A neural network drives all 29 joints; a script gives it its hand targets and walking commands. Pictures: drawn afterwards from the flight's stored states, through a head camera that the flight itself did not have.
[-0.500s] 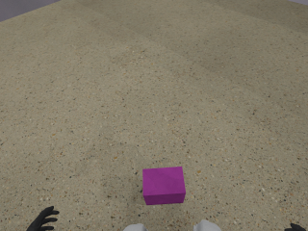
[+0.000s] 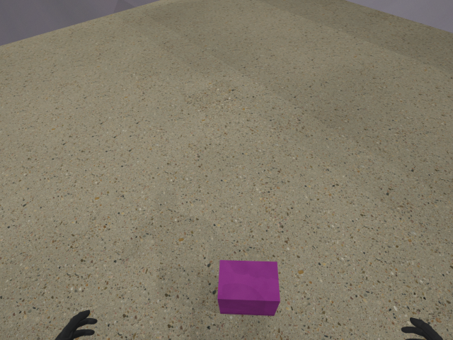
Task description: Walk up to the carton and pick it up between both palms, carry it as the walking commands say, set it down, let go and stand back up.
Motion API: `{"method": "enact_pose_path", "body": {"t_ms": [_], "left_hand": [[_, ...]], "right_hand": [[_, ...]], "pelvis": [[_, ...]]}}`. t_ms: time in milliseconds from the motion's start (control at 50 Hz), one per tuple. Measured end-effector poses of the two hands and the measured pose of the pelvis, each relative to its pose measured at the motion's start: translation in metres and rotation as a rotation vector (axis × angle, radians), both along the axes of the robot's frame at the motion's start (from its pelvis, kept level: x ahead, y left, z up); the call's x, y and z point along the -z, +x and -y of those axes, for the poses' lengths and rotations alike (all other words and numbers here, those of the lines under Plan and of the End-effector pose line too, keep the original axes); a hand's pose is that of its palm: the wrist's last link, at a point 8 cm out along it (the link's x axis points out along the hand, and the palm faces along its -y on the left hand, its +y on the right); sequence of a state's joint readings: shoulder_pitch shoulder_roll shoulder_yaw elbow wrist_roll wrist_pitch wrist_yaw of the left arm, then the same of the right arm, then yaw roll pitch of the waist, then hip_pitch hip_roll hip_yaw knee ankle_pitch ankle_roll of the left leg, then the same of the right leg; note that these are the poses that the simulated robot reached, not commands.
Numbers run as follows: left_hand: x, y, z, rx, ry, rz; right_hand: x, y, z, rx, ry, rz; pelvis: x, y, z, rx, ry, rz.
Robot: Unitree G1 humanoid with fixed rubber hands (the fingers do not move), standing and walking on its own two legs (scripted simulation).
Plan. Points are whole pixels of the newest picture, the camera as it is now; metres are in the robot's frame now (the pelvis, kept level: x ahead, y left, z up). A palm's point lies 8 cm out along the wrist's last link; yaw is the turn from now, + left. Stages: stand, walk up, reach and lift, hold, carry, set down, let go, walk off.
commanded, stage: walk up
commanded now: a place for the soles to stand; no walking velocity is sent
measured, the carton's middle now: (247, 288) +0.41 -0.02 -0.66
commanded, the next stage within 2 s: reach and lift in 0.72 s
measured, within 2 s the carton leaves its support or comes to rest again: neither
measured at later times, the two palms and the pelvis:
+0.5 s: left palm out of the picture +0.11 +0.33 -0.09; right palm out of the picture +0.14 -0.32 -0.08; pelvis +0.01 +0.00 +0.02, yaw +1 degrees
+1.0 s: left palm (102, 310) +0.19 +0.28 -0.09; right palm (424, 328) +0.18 -0.32 -0.09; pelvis +0.01 -0.02 +0.00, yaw -3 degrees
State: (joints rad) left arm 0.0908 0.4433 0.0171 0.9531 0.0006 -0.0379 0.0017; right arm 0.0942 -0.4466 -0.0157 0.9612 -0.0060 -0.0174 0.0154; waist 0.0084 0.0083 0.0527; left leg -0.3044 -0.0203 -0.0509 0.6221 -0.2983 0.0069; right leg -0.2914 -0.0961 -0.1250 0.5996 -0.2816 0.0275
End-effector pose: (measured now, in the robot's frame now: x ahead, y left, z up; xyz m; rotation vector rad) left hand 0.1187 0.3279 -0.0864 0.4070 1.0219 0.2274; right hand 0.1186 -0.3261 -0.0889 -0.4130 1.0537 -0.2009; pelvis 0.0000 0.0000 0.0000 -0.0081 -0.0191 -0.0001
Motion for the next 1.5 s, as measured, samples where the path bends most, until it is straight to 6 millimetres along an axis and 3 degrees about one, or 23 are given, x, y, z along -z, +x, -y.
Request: {"method": "enact_pose_path", "body": {"t_ms": [300, 500, 720, 800, 860, 980, 1200, 1340, 1500], "left_hand": [[-0.001, -0.006, 0.000, -0.044, -0.034, -0.037], [0.000, -0.012, 0.002, -0.061, -0.033, -0.068], [-0.003, -0.003, 0.004, -0.062, -0.027, -0.061], [-0.012, 0.030, 0.019, 0.000, -0.054, 0.039], [-0.013, 0.049, 0.033, 0.038, -0.054, 0.053], [-0.002, 0.070, 0.051, 0.027, -0.086, 0.044], [0.020, 0.109, 0.066, 0.016, -0.136, 0.111], [0.038, 0.137, 0.073, 0.010, -0.183, 0.171], [0.059, 0.178, 0.094, 0.026, -0.237, 0.225]], "right_hand": [[-0.011, 0.019, -0.014, -0.015, 0.016, -0.025], [-0.009, 0.017, -0.010, -0.005, 0.016, -0.053], [-0.006, 0.014, -0.006, 0.008, 0.018, -0.072], [-0.013, 0.035, -0.012, 0.009, 0.044, 0.036], [-0.009, 0.040, -0.010, 0.022, 0.052, 0.043], [0.001, 0.052, -0.008, 0.017, 0.071, 0.038], [0.027, 0.118, -0.038, 0.010, 0.138, 0.145], [0.048, 0.141, -0.055, 0.024, 0.166, 0.186], [0.059, 0.169, -0.055, 0.035, 0.173, 0.234]], "pelvis": [[-0.014, 0.004, -0.001, -0.009, -0.002, -0.004], [-0.015, 0.009, 0.001, -0.013, 0.000, -0.005], [-0.015, 0.013, 0.004, -0.018, 0.001, -0.004], [-0.009, 0.008, 0.006, 0.008, -0.004, -0.007], [-0.005, 0.003, 0.010, 0.027, -0.006, 0.010], [0.003, 0.006, 0.020, 0.056, 0.003, -0.025], [0.026, 0.011, 0.028, 0.053, 0.011, -0.182], [0.044, -0.005, 0.019, 0.067, 0.013, -0.282], [0.062, -0.035, 0.005, 0.089, 0.020, -0.366]]}}
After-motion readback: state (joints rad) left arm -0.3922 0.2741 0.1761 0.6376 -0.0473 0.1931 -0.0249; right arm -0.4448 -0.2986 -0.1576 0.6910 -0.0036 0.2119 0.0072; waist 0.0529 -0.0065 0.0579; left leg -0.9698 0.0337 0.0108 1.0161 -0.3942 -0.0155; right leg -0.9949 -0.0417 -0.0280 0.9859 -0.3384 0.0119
